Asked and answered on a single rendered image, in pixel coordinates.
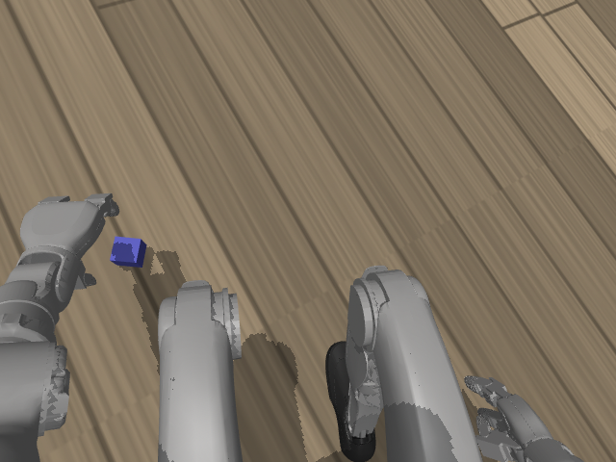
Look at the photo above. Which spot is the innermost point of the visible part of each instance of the right robot foot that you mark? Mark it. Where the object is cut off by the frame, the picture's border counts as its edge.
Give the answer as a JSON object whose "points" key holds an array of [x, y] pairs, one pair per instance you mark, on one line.
{"points": [[354, 449]]}

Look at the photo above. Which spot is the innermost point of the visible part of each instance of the right robot arm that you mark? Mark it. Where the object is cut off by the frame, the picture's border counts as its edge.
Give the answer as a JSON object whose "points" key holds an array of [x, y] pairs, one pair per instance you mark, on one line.
{"points": [[548, 450]]}

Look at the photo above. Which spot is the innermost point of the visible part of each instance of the cube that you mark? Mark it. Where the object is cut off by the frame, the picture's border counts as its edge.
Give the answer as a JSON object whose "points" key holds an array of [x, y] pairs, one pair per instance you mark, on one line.
{"points": [[128, 252]]}

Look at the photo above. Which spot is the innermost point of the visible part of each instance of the right robot hand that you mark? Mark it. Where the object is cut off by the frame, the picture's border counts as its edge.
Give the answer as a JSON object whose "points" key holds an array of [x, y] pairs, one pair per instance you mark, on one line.
{"points": [[516, 424]]}

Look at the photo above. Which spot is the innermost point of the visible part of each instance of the left robot hand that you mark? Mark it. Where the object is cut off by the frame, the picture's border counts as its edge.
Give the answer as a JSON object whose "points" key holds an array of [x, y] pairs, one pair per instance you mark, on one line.
{"points": [[71, 225]]}

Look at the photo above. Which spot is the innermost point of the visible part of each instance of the left robot arm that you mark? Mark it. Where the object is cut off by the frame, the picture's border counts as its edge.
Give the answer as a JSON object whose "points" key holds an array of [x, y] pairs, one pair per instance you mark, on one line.
{"points": [[34, 383]]}

